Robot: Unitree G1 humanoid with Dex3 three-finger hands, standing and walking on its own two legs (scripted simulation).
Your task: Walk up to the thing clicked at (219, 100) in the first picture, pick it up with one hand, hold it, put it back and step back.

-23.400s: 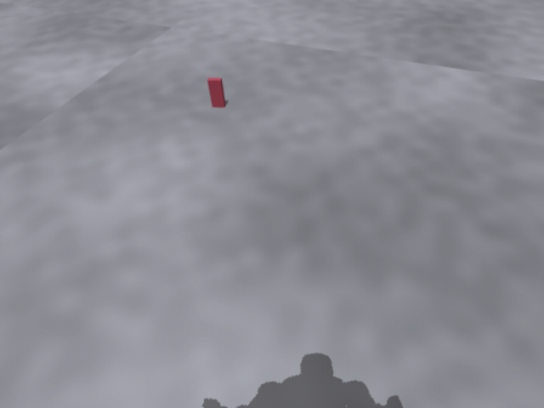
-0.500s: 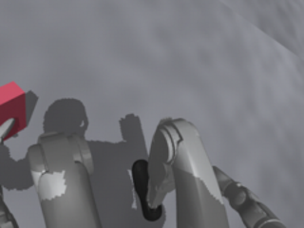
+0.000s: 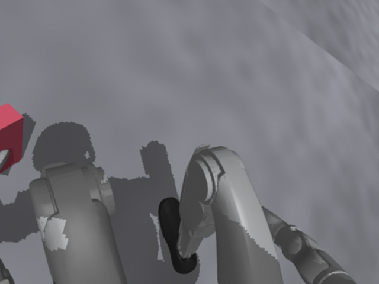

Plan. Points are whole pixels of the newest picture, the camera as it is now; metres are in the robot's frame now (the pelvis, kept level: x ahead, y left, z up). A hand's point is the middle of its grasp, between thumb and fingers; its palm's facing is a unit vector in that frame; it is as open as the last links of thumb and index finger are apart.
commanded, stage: loosen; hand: left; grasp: from the side
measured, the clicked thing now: out of the picture +0.38 +0.29 -0.18
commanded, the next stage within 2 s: open in 0.16 s
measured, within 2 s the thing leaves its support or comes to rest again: rests again in 1.06 s
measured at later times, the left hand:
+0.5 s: hand out of the picture +0.37 +0.31 -0.16, palm faces +0.45 -0.89 +0.03, open 10.5 cm
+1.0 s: hand out of the picture +0.37 +0.36 -0.10, palm faces +0.45 -0.89 -0.03, open 16.4 cm
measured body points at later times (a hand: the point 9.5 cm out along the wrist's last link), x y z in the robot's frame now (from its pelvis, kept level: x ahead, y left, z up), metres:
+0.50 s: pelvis +0.00 +0.00 +0.00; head +0.20 +0.20 +0.35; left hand +0.34 +0.36 -0.16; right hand +0.20 -0.23 -0.04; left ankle +0.08 +0.13 -0.25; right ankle +0.14 -0.13 -0.25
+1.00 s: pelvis +0.00 +0.00 +0.01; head +0.19 +0.19 +0.37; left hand +0.34 +0.41 -0.09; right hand +0.20 -0.23 -0.03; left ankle +0.08 +0.13 -0.25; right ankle +0.14 -0.13 -0.25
